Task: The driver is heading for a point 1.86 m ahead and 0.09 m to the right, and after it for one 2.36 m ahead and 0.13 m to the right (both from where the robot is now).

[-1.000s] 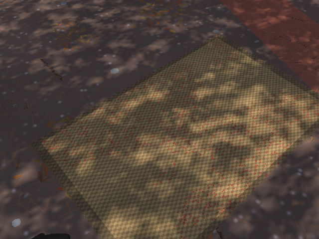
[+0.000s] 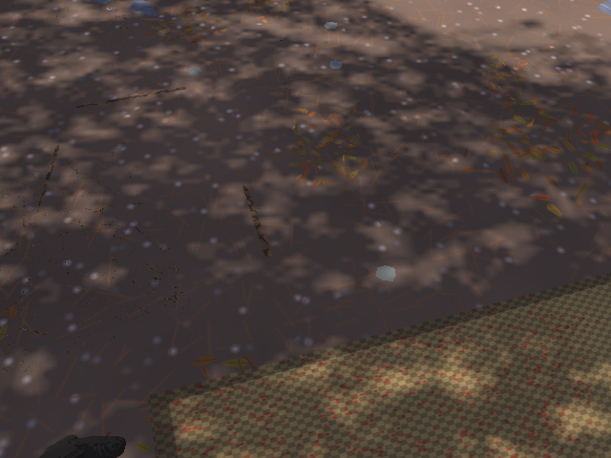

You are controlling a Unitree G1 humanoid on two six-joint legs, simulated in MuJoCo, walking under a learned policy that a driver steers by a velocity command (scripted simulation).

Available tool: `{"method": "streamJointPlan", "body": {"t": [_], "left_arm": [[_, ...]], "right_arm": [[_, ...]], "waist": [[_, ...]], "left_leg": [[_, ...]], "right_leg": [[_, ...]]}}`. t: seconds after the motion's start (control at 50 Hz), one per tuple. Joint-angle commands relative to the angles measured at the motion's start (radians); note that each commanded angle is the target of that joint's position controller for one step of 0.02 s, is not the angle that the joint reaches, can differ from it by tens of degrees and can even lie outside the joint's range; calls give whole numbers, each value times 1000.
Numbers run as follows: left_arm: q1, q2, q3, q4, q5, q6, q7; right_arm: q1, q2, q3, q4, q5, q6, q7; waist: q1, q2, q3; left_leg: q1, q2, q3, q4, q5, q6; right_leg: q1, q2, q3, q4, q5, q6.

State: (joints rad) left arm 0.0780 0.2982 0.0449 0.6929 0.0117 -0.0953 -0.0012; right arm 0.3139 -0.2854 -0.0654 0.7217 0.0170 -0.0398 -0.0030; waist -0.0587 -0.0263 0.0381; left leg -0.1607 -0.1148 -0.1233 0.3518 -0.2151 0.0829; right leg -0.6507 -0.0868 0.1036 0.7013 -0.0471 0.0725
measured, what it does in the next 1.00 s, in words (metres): walks ahead: right foot, then left foot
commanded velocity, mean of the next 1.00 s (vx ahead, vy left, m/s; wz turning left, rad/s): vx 0.50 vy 0.00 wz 0.20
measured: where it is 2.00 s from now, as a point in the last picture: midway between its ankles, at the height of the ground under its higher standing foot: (242, 220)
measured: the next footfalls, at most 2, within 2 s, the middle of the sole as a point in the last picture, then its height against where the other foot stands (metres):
right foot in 0.14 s outside the picture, level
left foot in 0.66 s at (226, 446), level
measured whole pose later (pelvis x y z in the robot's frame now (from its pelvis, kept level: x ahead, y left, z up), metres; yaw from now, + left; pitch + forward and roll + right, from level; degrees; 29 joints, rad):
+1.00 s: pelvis +0.52 +0.06 +0.00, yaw +10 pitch +1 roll +1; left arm 0.09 0.30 0.04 0.78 0.00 -0.07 -0.02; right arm 0.37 -0.28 -0.05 0.82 0.01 -0.08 0.01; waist -0.07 -0.05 0.02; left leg -0.05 -0.07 0.03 0.22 -0.20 0.06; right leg -0.67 -0.11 0.04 0.70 0.02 0.02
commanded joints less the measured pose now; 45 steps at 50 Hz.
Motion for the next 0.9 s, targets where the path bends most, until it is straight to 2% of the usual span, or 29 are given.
{"method": "streamJointPlan", "body": {"t": [0.02, 0.1, 0.12, 0.14, 0.16, 0.18, 0.2, 0.22, 0.24, 0.26, 0.28, 0.3, 0.32, 0.38, 0.44, 0.52, 0.58, 0.6, 0.62, 0.64, 0.66, 0.68, 0.7, 0.72, 0.74, 0.76, 0.78, 0.84, 0.9], "left_arm": [[-91, 63, 12, -79, -15, -18, -9], [-58, 118, 36, -79, -22, -33, -19], [5, 127, 45, -62, -21, -37, -17], [103, 152, 59, -41, -10, -42, -11], [242, 200, 69, -28, 6, -44, -5], [317, 275, 90, 23, 12, -29, -16], [295, 176, 69, 9, -14, -28, -24], [254, 122, 54, 4, -17, -23, -22], [207, 109, 46, -2, -6, -17, -22], [183, 92, 39, 6, -2, -14, -21], [174, 79, 33, 12, 4, -15, -18], [173, 68, 30, 19, 1, -17, -17], [181, 69, 29, 28, -6, -19, -17], [203, 116, 41, 54, -19, -19, -13], [223, 142, 45, 76, -24, -8, -9], [291, 157, 46, 118, -36, 7, -9], [308, 173, 50, 143, -41, 23, -5], [302, 182, 53, 147, -42, 29, -3], [284, 188, 53, 147, -44, 33, 0], [288, 168, 45, 146, -40, 35, 3], [279, 118, 21, 119, -15, 32, 5], [388, 6, -14, 96, -12, 12, 1], [336, 107, 9, 110, -32, -5, -5], [251, 151, 23, 82, -52, -15, -11], [204, 140, 21, 75, -46, -17, -8], [185, 131, 24, 74, -29, -15, -6], [201, 119, 25, 78, -24, -6, -8], [208, 71, 16, 83, -19, 21, -6], [106, 56, 10, 53, -10, 26, -5]], "right_arm": [[16, -178, -50, -51, 8, -6, -13], [22, -166, -51, -47, 8, 3, -17], [8, -151, -47, -52, 6, 5, -16], [11, -109, -32, -55, -1, 3, -13], [44, -43, -7, -65, -19, 0, -11], [184, -7, 5, -85, 18, -11, -10], [169, -109, -11, -50, 24, -12, -14], [59, -152, -23, -61, 17, -10, -13], [-5, -144, -22, -74, 5, -9, -15], [-50, -130, -22, -89, -7, -14, -13], [-50, -112, -21, -93, -4, -17, -6], [-41, -96, -18, -90, -1, -17, -2], [-37, -79, -14, -88, -1, -16, 1], [-115, -46, 3, -114, -12, -18, 5], [-201, -28, 15, -128, -9, -28, 15], [-305, -37, 15, -153, 2, -36, 29], [-336, -58, 8, -171, 4, -41, 39], [-310, -71, 2, -166, 3, -43, 40], [-237, -92, -11, -145, -3, -43, 38], [-102, -134, -34, -101, -8, -41, 30], [80, -205, -56, -69, -19, -36, 18], [123, -286, -69, -53, -21, -30, 19], [127, -190, -45, -52, -9, -29, 22], [59, -157, -31, -57, -7, -33, 23], [-1, -136, -23, -62, -12, -35, 24], [-47, -112, -16, -63, -19, -37, 28], [-74, -94, -10, -64, -27, -41, 30], [-80, -104, -16, -40, -16, -59, 29], [-46, -131, -24, -7, -15, -61, 18]], "waist": [[-13, 108, -41], [26, 147, -48], [63, 153, -63], [109, 137, -130], [151, 12, -268], [85, -347, -344], [113, -212, -262], [136, -116, -146], [124, -44, -92], [113, -32, -43], [90, -60, -37], [80, -79, -41], [75, -85, -46], [87, -59, -23], [115, -52, -13], [148, -53, 6], [132, -62, 19], [108, -65, 4], [58, -59, -37], [-4, -39, -125], [-77, 60, -269], [-18, 330, -379], [-55, 236, -354], [-42, 190, -210], [-16, 124, -141], [11, 102, -88], [45, 115, -76], [78, 108, -55], [58, 79, -16]], "left_leg": [[-113, 201, -164, -85, 147, 134], [-8, 249, -289, 35, 93, 101], [-13, 232, -292, 84, 107, 84], [-34, 187, -247, 206, 141, 53], [-138, 120, -155, 484, -20, 16], [-477, 0, -45, 787, -376, -44], [-589, 68, -86, 905, -347, -56], [-616, 96, -68, 929, -254, -58], [-589, 126, -33, 910, -191, -61], [-580, 150, -28, 858, -147, -62], [-535, 176, -19, 816, -117, -59], [-508, 186, -2, 778, -106, -62], [-499, 192, 17, 742, -104, -66], [-521, 213, 52, 579, -29, -84], [-474, 206, 81, 391, 125, -90], [-400, 173, 110, 247, 219, -87], [-378, 161, 110, 184, 156, -50], [-326, 148, 121, 162, 134, -35], [-207, 124, 145, 125, 138, -14], [-6, 112, 155, 114, 146, 14], [283, 283, -33, 145, 165, 78], [559, 499, -487, 40, -27, 233], [528, 491, -578, -36, -179, 230], [411, 458, -444, -57, -152, 193], [289, 414, -336, -76, -57, 173], [184, 380, -263, -104, 42, 164], [111, 355, -212, -132, 113, 157], [17, 336, -118, -195, 221, 173], [10, 320, -46, -225, 255, 165]], "right_leg": [[187, 79, -50, -134, 135, 5], [244, 78, -13, -207, 8, -45], [326, 80, -29, -240, -5, -68], [476, 44, -18, -252, -13, -104], [715, -125, 152, -247, -81, -165], [960, -305, 640, -373, -355, -325], [920, -301, 701, -424, -570, -312], [814, -260, 545, -428, -520, -276], [713, -217, 425, -433, -386, -259], [636, -185, 346, -450, -267, -266], [587, -158, 282, -467, -186, -261], [568, -138, 241, -484, -137, -265], [560, -133, 210, -498, -95, -275], [548, -143, 144, -544, -3, -303], [540, -118, 55, -559, 44, -285], [562, -126, 13, -541, 67, -264], [632, -167, 21, -498, 119, -243], [646, -170, 14, -461, 192, -232], [639, -148, -18, -373, 333, -213], [591, -101, -61, -208, 421, -187], [404, -48, -106, 87, 202, -146], [30, 124, -115, 423, -446, -85], [-90, 85, 1, 545, -530, -92], [-148, 38, -12, 559, -444, -105], [-121, -2, -34, 521, -355, -103], [-87, -26, -39, 465, -299, -94], [-26, -47, -31, 433, -259, -88], [19, -54, -44, 351, -200, -61], [-23, -54, -47, 181, -44, -43]]}}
